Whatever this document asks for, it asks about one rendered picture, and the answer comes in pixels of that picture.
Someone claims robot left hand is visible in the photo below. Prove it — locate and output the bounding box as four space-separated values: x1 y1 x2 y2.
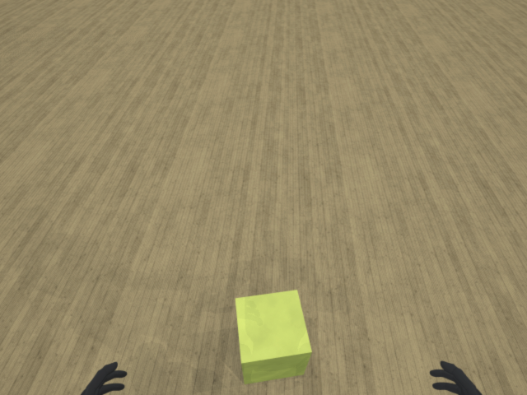
81 362 127 395

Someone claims carton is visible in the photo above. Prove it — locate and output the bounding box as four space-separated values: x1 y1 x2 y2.
236 290 312 384

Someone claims robot right hand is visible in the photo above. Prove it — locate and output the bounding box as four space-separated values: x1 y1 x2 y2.
430 361 482 395

